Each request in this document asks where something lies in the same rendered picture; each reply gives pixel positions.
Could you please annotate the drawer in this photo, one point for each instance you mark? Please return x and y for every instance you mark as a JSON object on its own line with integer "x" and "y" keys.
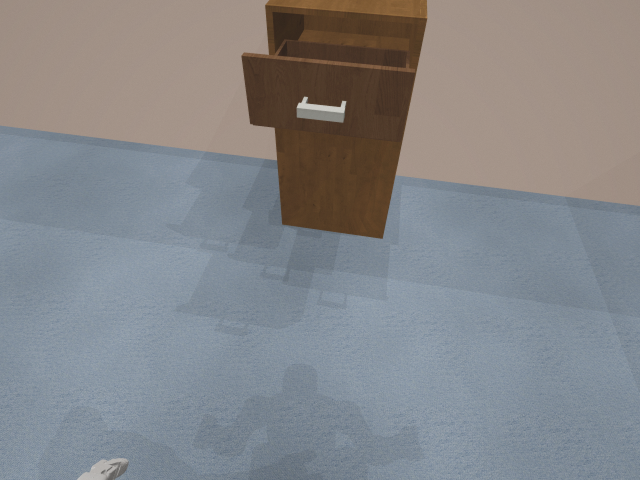
{"x": 376, "y": 84}

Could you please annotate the robot left hand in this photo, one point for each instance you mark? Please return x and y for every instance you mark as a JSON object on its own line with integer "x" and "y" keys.
{"x": 106, "y": 470}

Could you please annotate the handle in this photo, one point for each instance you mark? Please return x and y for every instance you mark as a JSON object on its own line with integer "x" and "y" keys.
{"x": 321, "y": 112}

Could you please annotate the cabinet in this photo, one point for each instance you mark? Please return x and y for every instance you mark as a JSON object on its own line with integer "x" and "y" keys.
{"x": 331, "y": 182}

